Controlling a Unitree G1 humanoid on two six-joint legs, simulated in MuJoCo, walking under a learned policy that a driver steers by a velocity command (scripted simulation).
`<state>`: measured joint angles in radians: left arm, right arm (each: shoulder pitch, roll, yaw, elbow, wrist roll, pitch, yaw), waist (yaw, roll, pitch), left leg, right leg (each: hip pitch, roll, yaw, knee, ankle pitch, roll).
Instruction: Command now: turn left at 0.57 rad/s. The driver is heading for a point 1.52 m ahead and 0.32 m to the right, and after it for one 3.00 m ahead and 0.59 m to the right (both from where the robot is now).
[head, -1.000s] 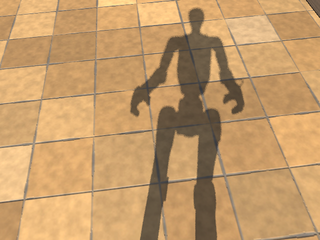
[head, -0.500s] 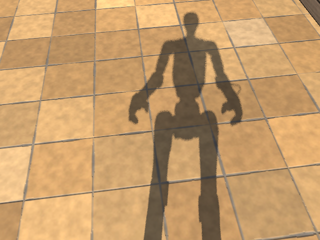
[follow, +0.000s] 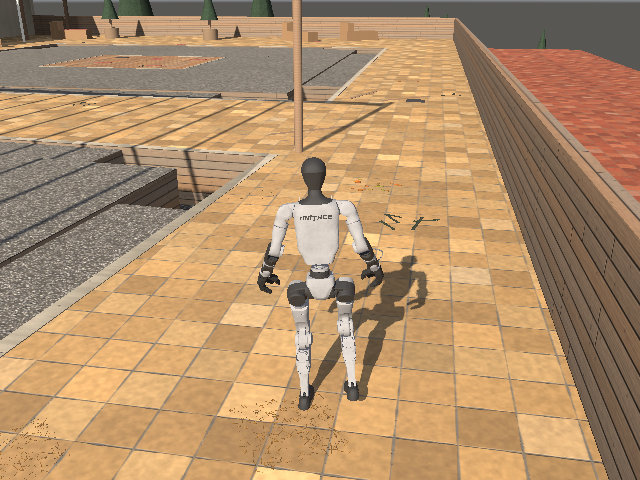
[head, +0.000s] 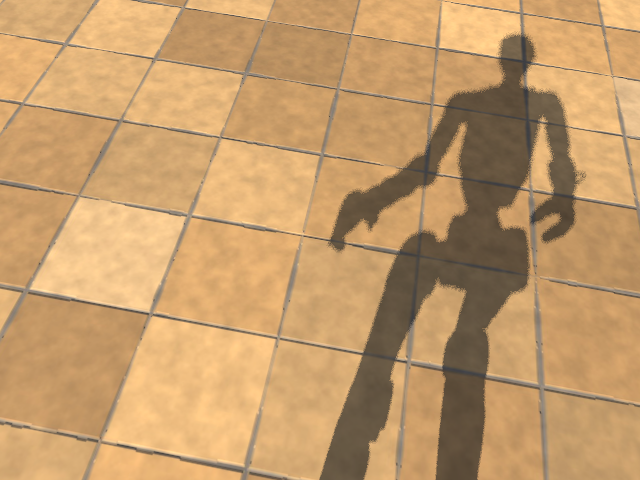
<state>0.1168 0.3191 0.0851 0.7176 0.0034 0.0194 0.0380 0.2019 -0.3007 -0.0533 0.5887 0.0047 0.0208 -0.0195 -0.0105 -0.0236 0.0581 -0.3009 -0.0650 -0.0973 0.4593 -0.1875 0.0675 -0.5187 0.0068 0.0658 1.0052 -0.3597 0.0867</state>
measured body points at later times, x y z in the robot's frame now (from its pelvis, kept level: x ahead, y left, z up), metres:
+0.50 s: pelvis +0.03 -0.02 -0.01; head +0.04 -0.03 +0.44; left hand +0.20 +0.23 -0.11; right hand +0.13 -0.31 -0.11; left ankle +0.03 +0.08 -0.74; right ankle +0.01 -0.15 -0.73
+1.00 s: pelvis +0.18 -0.16 +0.00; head +0.19 -0.19 +0.45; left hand +0.36 +0.06 -0.09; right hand +0.23 -0.47 -0.10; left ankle +0.27 -0.02 -0.66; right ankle +0.13 -0.22 -0.74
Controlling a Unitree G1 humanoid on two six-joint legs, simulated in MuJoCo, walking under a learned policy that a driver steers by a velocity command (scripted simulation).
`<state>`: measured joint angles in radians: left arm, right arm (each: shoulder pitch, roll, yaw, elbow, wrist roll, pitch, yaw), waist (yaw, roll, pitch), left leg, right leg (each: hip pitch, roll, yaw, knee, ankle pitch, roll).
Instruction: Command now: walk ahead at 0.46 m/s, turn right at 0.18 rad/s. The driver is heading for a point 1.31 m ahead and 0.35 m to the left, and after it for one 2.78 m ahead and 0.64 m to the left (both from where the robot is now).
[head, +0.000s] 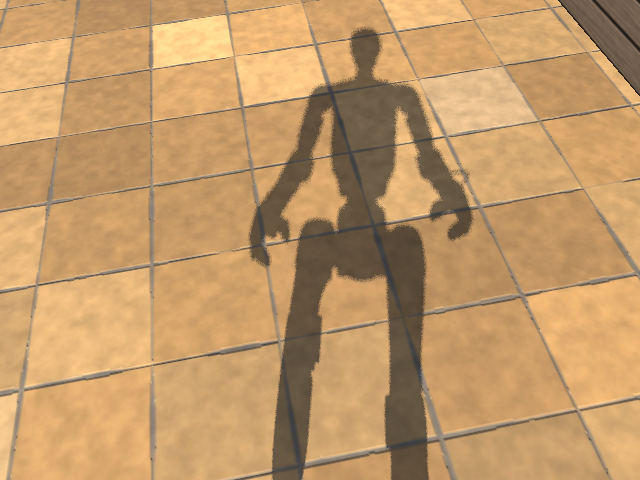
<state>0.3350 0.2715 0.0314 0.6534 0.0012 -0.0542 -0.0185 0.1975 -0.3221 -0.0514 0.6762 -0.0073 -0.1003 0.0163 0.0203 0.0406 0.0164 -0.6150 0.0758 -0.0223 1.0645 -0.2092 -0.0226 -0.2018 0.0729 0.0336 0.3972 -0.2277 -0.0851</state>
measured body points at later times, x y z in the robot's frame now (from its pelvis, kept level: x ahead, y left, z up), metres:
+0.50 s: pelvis +0.30 +0.04 -0.01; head +0.34 +0.05 +0.44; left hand +0.38 +0.33 -0.10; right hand +0.47 -0.21 -0.11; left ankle +0.33 +0.12 -0.74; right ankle +0.29 -0.11 -0.66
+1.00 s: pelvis +0.59 +0.04 +0.00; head +0.61 +0.04 +0.45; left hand +0.53 +0.32 -0.10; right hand +0.84 -0.14 -0.10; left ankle +0.54 +0.18 -0.66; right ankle +0.63 -0.06 -0.74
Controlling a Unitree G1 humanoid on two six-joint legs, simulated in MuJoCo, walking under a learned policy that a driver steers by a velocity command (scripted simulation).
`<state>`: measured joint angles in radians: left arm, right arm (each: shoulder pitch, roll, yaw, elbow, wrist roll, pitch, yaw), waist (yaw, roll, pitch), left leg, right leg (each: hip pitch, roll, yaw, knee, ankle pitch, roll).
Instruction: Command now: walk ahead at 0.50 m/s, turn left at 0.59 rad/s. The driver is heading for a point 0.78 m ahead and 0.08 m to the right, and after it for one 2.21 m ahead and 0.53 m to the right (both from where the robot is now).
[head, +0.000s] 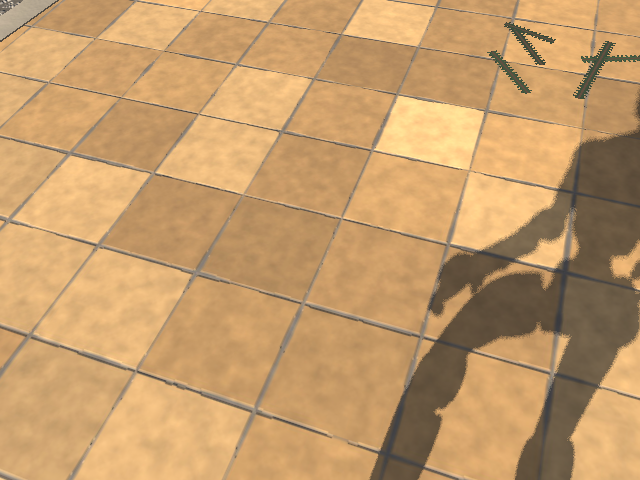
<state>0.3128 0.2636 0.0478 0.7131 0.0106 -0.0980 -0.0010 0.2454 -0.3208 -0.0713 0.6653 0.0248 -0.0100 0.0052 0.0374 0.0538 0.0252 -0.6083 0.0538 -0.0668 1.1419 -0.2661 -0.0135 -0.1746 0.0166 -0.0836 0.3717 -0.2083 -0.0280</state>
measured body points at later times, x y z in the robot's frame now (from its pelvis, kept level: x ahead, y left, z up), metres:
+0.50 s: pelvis +0.27 +0.07 +0.00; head +0.29 +0.09 +0.45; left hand +0.35 +0.36 -0.12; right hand +0.38 -0.19 -0.10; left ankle +0.27 +0.16 -0.74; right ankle +0.28 -0.10 -0.66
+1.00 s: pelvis +0.54 +0.00 -0.01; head +0.58 -0.02 +0.44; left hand +0.71 +0.24 -0.11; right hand +0.61 -0.30 -0.11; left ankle +0.54 +0.18 -0.65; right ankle +0.56 -0.07 -0.74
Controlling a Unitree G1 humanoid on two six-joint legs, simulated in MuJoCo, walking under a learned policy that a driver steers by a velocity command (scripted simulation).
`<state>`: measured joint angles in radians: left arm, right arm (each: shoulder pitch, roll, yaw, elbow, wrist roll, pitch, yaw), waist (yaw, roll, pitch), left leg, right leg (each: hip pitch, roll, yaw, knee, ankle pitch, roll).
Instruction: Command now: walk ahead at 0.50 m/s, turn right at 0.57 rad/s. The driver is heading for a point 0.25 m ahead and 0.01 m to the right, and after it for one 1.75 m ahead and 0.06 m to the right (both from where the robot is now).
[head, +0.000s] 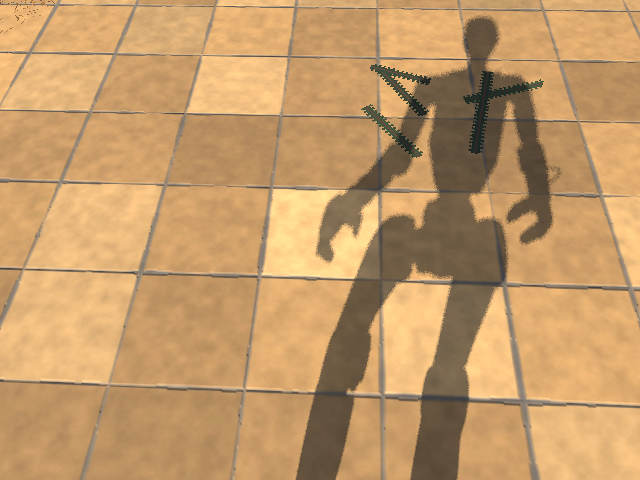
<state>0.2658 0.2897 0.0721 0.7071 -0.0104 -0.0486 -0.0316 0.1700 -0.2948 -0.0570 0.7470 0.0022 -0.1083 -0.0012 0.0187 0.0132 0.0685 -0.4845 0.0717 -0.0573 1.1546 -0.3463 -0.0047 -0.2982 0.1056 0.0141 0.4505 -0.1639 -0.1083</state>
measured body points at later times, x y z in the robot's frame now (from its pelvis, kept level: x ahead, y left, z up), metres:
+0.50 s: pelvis +0.20 +0.05 +0.00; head +0.24 +0.04 +0.44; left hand +0.41 +0.29 -0.11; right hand +0.28 -0.25 -0.10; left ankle +0.31 +0.12 -0.74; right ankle +0.14 -0.08 -0.67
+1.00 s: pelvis +0.23 +0.05 -0.01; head +0.27 +0.07 +0.44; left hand +0.43 +0.31 -0.12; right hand +0.33 -0.25 -0.10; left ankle +0.26 +0.13 -0.74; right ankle +0.17 -0.09 -0.68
